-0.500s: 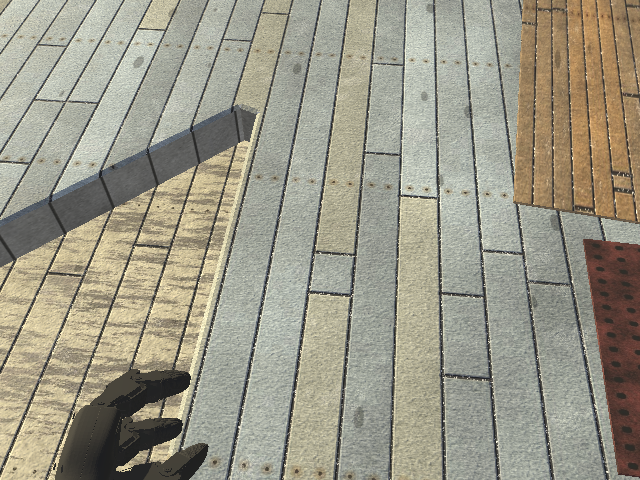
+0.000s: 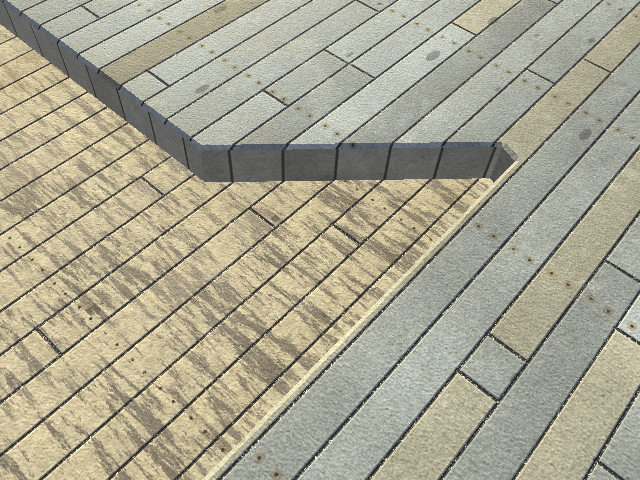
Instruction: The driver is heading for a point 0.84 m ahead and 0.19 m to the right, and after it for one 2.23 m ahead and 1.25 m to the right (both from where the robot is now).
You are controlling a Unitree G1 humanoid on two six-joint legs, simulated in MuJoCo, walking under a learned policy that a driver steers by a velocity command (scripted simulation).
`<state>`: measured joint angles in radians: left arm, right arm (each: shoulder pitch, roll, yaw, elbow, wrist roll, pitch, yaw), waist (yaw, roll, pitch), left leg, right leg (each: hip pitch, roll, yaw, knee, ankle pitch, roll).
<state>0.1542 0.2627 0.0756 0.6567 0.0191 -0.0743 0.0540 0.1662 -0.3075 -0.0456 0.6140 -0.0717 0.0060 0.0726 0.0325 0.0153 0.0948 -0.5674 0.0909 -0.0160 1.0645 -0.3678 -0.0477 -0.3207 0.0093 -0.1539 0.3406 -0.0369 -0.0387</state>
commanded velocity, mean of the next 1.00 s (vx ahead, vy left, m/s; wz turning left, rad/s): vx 0.64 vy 0.00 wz -0.37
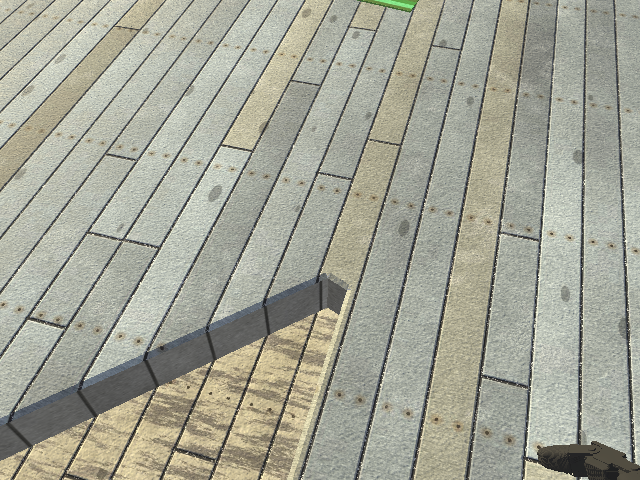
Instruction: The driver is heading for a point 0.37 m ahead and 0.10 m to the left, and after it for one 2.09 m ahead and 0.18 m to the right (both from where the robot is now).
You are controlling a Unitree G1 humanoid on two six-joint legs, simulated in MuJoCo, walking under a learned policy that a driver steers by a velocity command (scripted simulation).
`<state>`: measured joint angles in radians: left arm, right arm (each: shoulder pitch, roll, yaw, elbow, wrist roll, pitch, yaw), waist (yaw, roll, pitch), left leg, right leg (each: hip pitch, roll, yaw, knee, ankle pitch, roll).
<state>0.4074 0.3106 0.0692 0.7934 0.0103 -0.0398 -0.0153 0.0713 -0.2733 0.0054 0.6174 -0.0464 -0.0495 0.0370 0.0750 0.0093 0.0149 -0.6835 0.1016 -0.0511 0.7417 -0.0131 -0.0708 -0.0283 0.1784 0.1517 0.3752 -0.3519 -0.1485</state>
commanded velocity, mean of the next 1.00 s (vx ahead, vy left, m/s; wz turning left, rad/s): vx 0.38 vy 0.00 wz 0.12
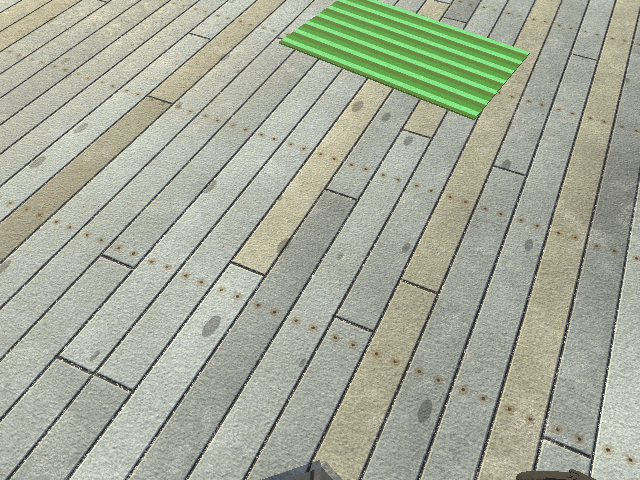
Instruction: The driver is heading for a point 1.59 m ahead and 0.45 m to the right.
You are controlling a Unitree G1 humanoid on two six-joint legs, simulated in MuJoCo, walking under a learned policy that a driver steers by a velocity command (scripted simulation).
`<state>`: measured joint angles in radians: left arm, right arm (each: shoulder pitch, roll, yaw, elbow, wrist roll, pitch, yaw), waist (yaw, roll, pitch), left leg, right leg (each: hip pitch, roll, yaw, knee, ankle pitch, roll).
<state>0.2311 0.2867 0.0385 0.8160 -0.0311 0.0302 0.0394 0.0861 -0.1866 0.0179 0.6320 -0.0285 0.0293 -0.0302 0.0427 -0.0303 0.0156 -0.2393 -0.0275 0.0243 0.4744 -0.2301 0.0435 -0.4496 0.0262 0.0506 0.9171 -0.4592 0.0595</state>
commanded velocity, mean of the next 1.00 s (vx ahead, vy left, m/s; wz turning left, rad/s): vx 0.22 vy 0.00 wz -0.43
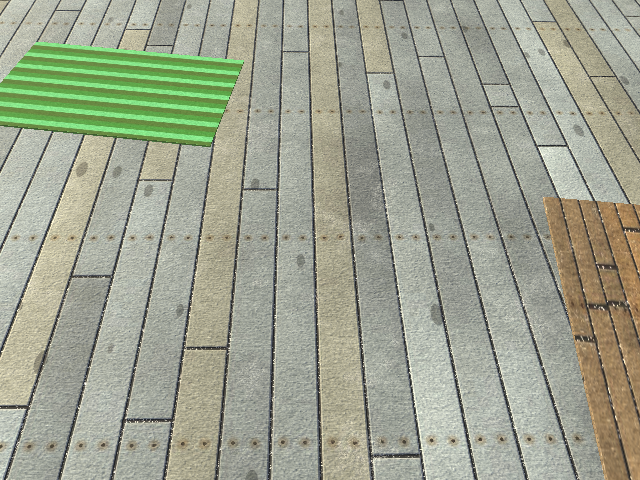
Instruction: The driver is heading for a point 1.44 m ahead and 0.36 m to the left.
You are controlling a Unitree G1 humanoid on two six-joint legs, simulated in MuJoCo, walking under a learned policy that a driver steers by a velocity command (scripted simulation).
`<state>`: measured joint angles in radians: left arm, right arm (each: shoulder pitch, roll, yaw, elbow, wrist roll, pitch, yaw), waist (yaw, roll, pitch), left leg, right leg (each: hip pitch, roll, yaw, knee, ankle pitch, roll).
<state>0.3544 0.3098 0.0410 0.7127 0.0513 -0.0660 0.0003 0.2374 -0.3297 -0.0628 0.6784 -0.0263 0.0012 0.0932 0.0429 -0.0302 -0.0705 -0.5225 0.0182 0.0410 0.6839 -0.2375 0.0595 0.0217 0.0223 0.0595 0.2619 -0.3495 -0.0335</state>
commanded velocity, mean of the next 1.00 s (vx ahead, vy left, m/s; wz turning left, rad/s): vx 0.95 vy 0.00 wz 0.46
